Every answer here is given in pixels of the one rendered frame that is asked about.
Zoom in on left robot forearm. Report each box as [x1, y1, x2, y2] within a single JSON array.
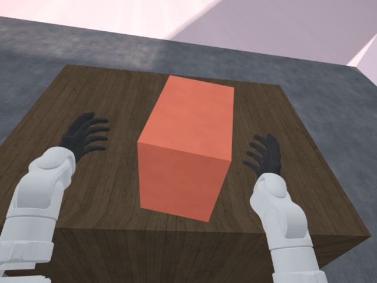
[[0, 147, 75, 277]]

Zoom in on robot right hand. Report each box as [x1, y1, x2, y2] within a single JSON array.
[[243, 133, 282, 179]]

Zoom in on robot left hand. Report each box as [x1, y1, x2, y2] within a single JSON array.
[[58, 111, 110, 164]]

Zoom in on pedestal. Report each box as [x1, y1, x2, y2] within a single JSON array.
[[0, 64, 371, 283]]

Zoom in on carton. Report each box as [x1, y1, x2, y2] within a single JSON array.
[[137, 75, 234, 222]]

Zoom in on right robot forearm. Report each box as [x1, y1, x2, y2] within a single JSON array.
[[250, 173, 328, 283]]

